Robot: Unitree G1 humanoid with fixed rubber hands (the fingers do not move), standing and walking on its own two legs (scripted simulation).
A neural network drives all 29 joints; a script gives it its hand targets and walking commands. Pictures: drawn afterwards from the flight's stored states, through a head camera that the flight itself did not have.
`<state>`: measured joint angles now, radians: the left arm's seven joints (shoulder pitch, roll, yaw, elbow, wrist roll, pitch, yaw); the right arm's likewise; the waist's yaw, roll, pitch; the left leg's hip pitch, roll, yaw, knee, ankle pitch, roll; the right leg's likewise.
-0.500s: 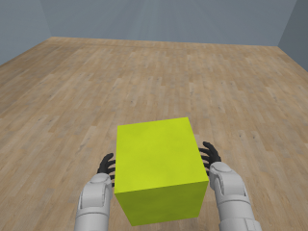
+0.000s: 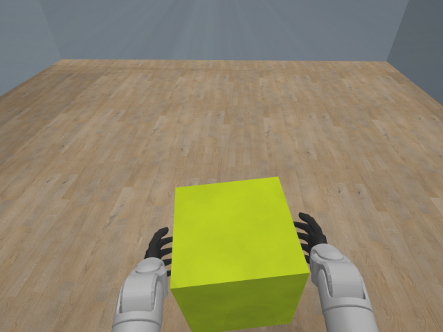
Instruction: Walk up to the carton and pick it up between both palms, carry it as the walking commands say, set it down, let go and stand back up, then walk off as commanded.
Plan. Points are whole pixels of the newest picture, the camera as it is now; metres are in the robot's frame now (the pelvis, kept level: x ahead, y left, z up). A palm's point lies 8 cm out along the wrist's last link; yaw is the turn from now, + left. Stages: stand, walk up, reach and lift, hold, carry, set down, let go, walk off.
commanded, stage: hold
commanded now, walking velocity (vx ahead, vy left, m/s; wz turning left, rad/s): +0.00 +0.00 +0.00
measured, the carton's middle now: (234, 257) +0.31 -0.01 -0.02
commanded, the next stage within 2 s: carry in 0.56 s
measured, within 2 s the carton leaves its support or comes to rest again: neither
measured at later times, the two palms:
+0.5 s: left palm (150, 274) +0.26 +0.15 +0.02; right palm (312, 248) +0.28 -0.15 +0.04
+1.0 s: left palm (159, 293) +0.20 +0.12 +0.05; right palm (344, 272) +0.22 -0.18 +0.07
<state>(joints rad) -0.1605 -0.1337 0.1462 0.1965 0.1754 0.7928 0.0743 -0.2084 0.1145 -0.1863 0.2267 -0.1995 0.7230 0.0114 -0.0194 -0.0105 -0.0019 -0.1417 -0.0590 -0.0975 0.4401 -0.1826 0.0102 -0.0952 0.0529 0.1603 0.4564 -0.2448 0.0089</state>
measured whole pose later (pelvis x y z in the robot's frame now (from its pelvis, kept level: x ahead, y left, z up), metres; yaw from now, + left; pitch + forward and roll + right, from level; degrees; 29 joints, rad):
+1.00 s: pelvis -0.06 -0.03 -0.02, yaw -1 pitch +2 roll -2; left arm -0.13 -0.13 0.14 -0.23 0.05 1.12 0.13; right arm -0.18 0.14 -0.12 -0.22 -0.09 1.08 -0.09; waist 0.01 0.02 -0.10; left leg -0.51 0.05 -0.09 0.66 -0.19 -0.06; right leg -0.44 0.06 -0.07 0.63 -0.22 -0.06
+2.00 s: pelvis -0.15 -0.05 -0.02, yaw +4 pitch +0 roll -1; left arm -0.13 -0.13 0.13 -0.29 0.08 1.25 0.13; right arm -0.20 0.14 -0.12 -0.24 -0.11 1.19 -0.08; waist 0.01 0.00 -0.08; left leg -0.49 0.05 0.06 0.65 -0.22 0.02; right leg -0.48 -0.06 -0.23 0.51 -0.07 -0.06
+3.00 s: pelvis -0.17 -0.04 -0.01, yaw +7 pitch +3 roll -1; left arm -0.12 -0.13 0.12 -0.29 0.07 1.24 0.13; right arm -0.16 0.13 -0.10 -0.27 -0.12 1.19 -0.08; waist 0.01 0.03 -0.13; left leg -0.48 0.06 0.11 0.47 -0.04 0.03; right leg -0.37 -0.02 -0.12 0.57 -0.25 -0.02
